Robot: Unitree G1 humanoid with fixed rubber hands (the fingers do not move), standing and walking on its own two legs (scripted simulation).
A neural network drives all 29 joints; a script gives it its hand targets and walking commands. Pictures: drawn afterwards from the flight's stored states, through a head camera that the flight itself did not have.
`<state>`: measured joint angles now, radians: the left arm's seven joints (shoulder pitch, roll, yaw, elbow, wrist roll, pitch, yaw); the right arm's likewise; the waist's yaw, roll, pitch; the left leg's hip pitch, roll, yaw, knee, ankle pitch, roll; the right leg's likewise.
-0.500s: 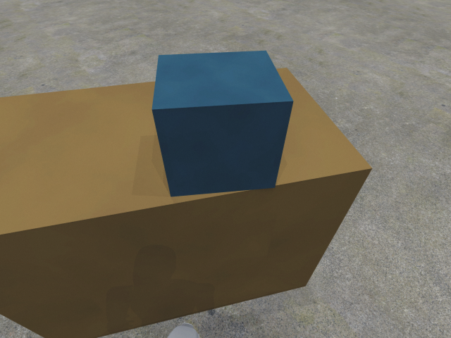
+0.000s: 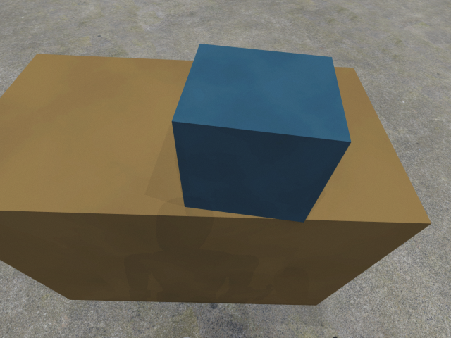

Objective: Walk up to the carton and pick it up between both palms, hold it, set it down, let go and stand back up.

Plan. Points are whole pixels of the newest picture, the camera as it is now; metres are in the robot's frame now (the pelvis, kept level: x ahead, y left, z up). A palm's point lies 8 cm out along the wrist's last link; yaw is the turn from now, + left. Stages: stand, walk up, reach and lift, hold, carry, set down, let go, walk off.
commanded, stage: walk up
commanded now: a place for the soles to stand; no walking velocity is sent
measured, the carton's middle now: (253, 136) +0.45 -0.03 +0.10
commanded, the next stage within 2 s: none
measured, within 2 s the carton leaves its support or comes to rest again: neither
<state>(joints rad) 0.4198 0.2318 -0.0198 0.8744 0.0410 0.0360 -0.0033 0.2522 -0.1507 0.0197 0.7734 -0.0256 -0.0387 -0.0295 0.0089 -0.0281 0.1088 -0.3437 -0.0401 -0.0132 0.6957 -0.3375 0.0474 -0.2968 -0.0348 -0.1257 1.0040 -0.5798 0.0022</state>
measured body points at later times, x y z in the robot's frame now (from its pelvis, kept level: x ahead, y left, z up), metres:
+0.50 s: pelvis +0.03 -0.02 +0.00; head +0.08 +0.00 +0.44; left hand +0.15 +0.23 -0.14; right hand +0.14 -0.28 -0.13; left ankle +0.02 +0.09 -0.72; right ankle +0.07 -0.18 -0.72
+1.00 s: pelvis +0.01 +0.00 +0.02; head +0.01 +0.00 +0.47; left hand +0.10 +0.24 -0.12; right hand +0.08 -0.24 -0.13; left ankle +0.02 +0.09 -0.72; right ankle +0.02 -0.14 -0.72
